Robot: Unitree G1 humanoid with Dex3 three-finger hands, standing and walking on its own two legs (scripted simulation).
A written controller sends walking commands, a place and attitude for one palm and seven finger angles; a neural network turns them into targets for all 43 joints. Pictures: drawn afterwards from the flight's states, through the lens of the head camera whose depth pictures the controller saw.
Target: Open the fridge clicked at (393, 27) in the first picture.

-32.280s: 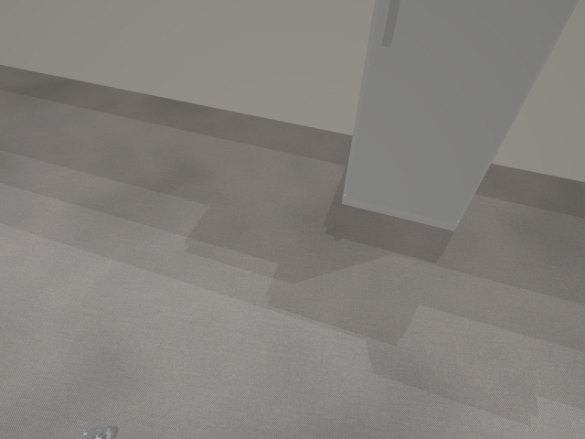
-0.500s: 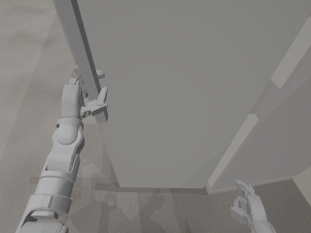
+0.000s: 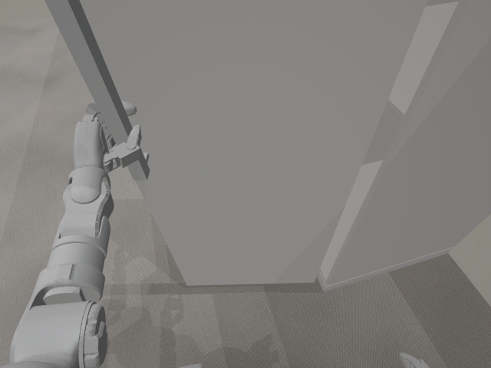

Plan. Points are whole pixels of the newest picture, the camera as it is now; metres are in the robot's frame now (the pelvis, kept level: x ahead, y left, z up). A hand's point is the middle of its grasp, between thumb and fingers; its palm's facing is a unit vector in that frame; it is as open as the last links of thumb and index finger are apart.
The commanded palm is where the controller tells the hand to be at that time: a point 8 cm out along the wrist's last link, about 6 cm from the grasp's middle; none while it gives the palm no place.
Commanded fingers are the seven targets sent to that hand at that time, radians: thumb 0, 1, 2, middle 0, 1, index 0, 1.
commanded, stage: stop walking and hold the door back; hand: left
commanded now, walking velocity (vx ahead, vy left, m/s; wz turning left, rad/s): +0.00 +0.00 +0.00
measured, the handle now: (105, 77) +0.48 +0.20 +0.24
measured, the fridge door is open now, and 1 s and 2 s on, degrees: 75 77 77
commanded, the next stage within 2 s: loosen the grip on the handle in 0.52 s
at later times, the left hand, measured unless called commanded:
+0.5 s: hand (127, 166) +0.39 +0.18 +0.14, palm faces +0.08 -0.98 -0.19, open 6.6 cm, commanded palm +0.36 +0.25 +0.13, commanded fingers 0.00 0.90 0.90 -0.45 -1.40 -0.45 -1.40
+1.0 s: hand (128, 158) +0.41 +0.18 +0.14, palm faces +0.11 -0.97 -0.20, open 12.3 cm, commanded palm +0.38 +0.24 +0.14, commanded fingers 0.00 -0.55 0.20 -0.32 -1.23 -0.32 -1.23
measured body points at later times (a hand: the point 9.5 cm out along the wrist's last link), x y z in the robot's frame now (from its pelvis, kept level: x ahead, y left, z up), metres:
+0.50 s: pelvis +0.00 +0.03 +0.00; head +0.02 +0.03 +0.45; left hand +0.38 +0.23 +0.15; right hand +0.12 -0.20 -0.11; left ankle +0.04 +0.14 -0.74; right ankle +0.02 -0.10 -0.74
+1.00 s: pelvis +0.00 +0.01 +0.00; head +0.02 +0.01 +0.44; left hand +0.40 +0.23 +0.15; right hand +0.07 -0.27 -0.12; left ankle +0.04 +0.14 -0.74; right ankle +0.02 -0.10 -0.74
